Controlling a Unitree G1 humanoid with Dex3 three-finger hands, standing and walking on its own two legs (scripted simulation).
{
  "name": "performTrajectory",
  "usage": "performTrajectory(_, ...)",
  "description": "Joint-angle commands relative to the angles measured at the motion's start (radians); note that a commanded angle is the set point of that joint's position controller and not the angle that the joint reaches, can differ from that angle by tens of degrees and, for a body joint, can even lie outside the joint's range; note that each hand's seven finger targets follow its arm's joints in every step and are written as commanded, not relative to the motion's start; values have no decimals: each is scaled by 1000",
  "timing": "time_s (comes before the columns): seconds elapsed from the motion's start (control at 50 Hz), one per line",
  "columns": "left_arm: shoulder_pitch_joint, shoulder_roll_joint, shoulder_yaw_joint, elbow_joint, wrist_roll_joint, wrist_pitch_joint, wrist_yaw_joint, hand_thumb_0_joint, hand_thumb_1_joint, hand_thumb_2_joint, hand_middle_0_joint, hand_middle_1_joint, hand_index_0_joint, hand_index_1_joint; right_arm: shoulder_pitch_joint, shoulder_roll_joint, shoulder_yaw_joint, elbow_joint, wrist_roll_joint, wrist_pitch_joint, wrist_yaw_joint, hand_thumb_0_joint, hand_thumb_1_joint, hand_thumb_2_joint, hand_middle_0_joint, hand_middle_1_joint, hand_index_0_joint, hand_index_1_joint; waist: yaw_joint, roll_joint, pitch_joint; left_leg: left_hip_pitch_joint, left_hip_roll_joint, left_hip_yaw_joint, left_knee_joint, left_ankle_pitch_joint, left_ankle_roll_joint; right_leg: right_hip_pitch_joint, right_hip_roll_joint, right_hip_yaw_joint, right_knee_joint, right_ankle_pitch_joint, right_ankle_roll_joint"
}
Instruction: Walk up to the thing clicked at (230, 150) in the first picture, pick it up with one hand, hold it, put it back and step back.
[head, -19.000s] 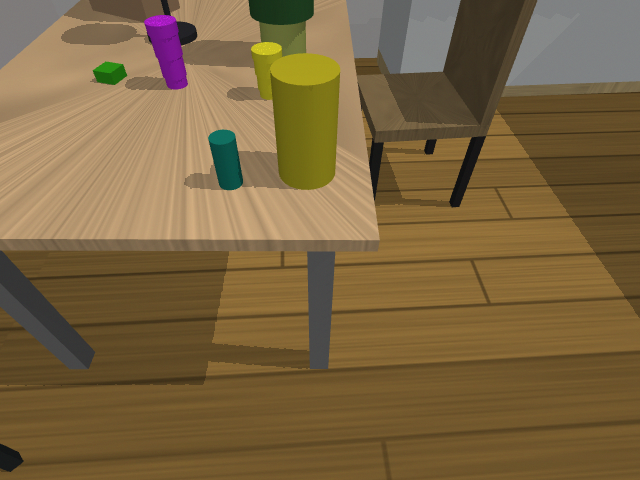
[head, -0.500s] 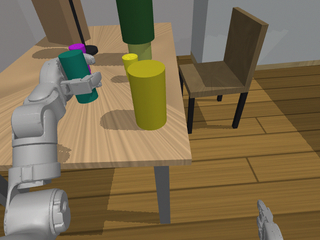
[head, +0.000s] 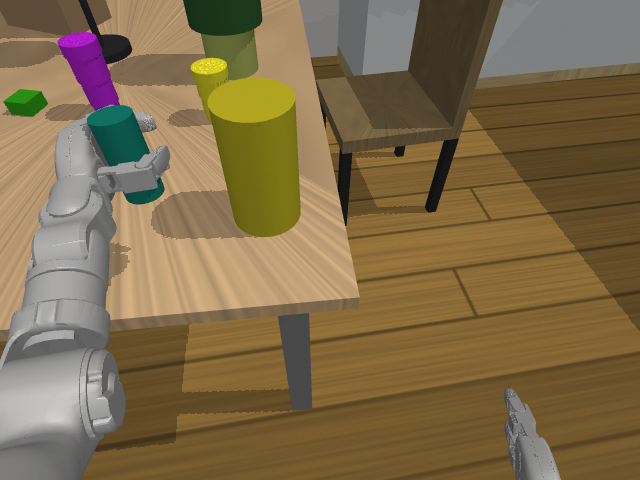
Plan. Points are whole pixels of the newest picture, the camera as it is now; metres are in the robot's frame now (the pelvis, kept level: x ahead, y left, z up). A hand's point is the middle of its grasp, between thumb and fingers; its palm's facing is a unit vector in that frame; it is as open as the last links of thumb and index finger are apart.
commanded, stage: crouch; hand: left
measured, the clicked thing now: (129, 157) +0.46 +0.21 +0.19
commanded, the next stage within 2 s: lower in 0.62 s
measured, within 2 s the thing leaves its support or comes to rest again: rests again in 1.72 s
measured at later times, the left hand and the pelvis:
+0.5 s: hand (150, 162) +0.50 +0.20 +0.15, palm faces +0.17 -0.99 +0.00, open 6.5 cm; pelvis +0.03 +0.00 +0.00, yaw +0 degrees
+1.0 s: hand (161, 177) +0.52 +0.21 +0.10, palm faces +0.19 -0.98 +0.01, open 6.5 cm; pelvis +0.02 +0.01 -0.02, yaw -1 degrees
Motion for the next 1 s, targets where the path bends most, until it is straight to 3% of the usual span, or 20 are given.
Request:
performTrajectory(0.0,-566,262,28,-232,-8,-151,-14,0,481,1377,-1414,-1505,-1430,-1505,-58,-134,-49,-167,1,-42,-11,0,563,-48,49,50,50,50,-14,37,-378,261,-21,7,-47,180,31,9,22,-58,-89,219,-22)
performTrajectory(0.12,-543,284,44,-179,-9,-198,-17,0,479,1388,-1435,-1517,-1450,-1518,-70,-136,-46,-167,-2,-2,-11,0,559,-49,50,50,50,50,-11,39,-380,249,-16,1,-40,181,32,3,24,-60,-81,214,-24)
performTrajectory(0.32,-487,302,61,-157,-11,-246,-44,0,477,1351,-1393,-1468,-1407,-1469,-61,-116,-28,-205,-1,64,-3,0,551,-51,50,50,50,50,-8,32,-448,220,-21,12,15,338,47,67,16,-49,-47,391,-12)
performTrajectory(0.38,-489,281,55,-153,-16,-255,-58,0,493,1345,-1378,-1450,-1390,-1452,-39,-115,-28,-227,-3,83,2,0,554,-51,50,50,50,50,-33,25,-453,239,-16,6,34,389,51,43,18,-52,-42,430,-9)
performTrajectory(0.4,-505,295,61,-181,-15,-258,-59,0,482,1340,-1377,-1445,-1389,-1448,-62,-129,-38,-251,-2,83,3,0,553,-51,50,50,50,50,-21,44,-487,257,-16,7,34,398,49,50,18,-52,-35,436,-13)
performTrajectory(0.44,-477,299,60,-125,-5,-258,-59,0,496,1340,-1375,-1441,-1385,-1445,-14,-114,-33,-189,-3,101,7,0,554,-51,50,50,50,50,-33,39,-392,222,-14,3,31,361,50,-12,20,-56,-39,390,-15)
performTrajectory(0.48,-538,283,44,-184,-7,-272,-60,0,487,1346,-1378,-1448,-1387,-1453,-61,-134,-53,-263,-4,101,7,0,549,-52,50,50,50,50,-39,59,-471,261,-10,1,38,351,47,-3,20,-58,-29,372,-18)
performTrajectory(0.52,-480,305,67,-83,0,-267,-55,0,469,1349,-1383,-1452,-1391,-1459,-32,-133,-56,-228,-6,113,10,0,546,-53,49,50,50,50,-39,37,-389,212,-8,-2,37,306,47,-40,23,-61,-29,323,-19)
performTrajectory(0.54,-511,276,52,-122,-6,-278,-58,0,462,1353,-1386,-1461,-1395,-1467,-36,-115,-35,-266,-5,112,13,0,547,-53,49,50,49,50,-46,32,-415,218,-7,-5,42,304,47,-40,25,-61,-23,322,-19)
performTrajectory(0.56,-567,302,58,-184,-5,-290,-59,0,458,1353,-1369,-1444,-1374,-1453,-52,-118,-41,-276,-4,117,12,0,543,-55,49,50,49,50,-37,63,-472,226,-11,0,49,307,47,-21,19,-56,-18,332,-19)
performTrajectory(0.58,-522,300,63,-102,-5,-285,-57,0,446,1339,-1383,-1448,-1389,-1457,-15,-134,-59,-237,-7,125,8,0,535,-56,49,50,49,50,-53,35,-443,221,-9,-2,58,316,50,-38,21,-58,-11,340,-17)
performTrajectory(0.62,-561,305,63,-139,-8,-291,-57,0,442,1344,-1380,-1454,-1388,-1461,-53,-128,-42,-309,-6,121,12,0,539,-55,50,50,50,50,-45,61,-489,225,-11,1,67,321,49,-20,18,-53,-3,347,-19)
performTrajectory(0.68,-542,313,70,-63,6,-292,-48,0,442,1348,-1388,-1449,-1393,-1460,-39,-127,-49,-293,-10,136,13,0,535,-57,49,50,49,50,-48,40,-428,159,-14,2,77,284,52,-49,17,-49,2,323,-16)
performTrajectory(0.7,-579,311,76,-100,0,-300,-48,0,448,1366,-1392,-1468,-1398,-1478,-51,-145,-60,-325,-13,136,12,0,535,-57,49,50,49,50,-55,52,-496,199,-9,-2,82,308,50,-46,20,-49,10,337,-19)
performTrajectory(0.74,-546,292,58,-10,13,-301,-47,0,427,1318,-1400,-1451,-1403,-1463,-22,-126,-51,-282,-16,147,15,0,524,-59,49,50,49,50,-62,61,-424,165,-7,-4,88,284,48,-93,24,-54,16,302,-23)
performTrajectory(0.82,-534,310,88,38,23,-333,-32,0,451,1314,-1394,-1453,-1400,-1461,-47,-139,-65,-317,-27,153,24,0,532,-55,49,50,49,50,-57,44,-398,93,-4,-11,97,196,45,-146,31,-60,36,216,-29)
performTrajectory(0.86,-573,315,83,8,27,-352,-35,0,468,1307,-1384,-1446,-1392,-1451,-18,-128,-60,-311,-32,160,28,0,530,-55,49,50,49,50,-67,74,-466,121,0,-15,121,226,46,-163,32,-59,55,234,-29)
performTrajectory(0.88,-600,366,109,-21,26,-362,-35,0,467,1309,-1389,-1451,-1398,-1455,-27,-153,-77,-332,-33,161,26,0,527,-56,49,50,49,50,-67,77,-508,125,1,-14,134,243,46,-154,32,-54,61,254,-27)
performTrajectory(0.96,-647,369,112,-44,26,-390,-46,0,454,1286,-1361,-1420,-1367,-1426,-58,-130,-48,-415,-35,167,27,0,517,-60,49,50,49,50,-74,83,-603,111,0,-12,163,280,49,-103,29,-47,91,307,-25)
performTrajectory(0.98,-599,366,107,27,35,-388,-45,0,457,1279,-1349,-1407,-1355,-1413,-31,-145,-58,-385,-35,174,25,0,517,-60,49,50,49,50,-78,65,-554,92,4,-18,163,266,50,-143,34,-52,95,285,-28)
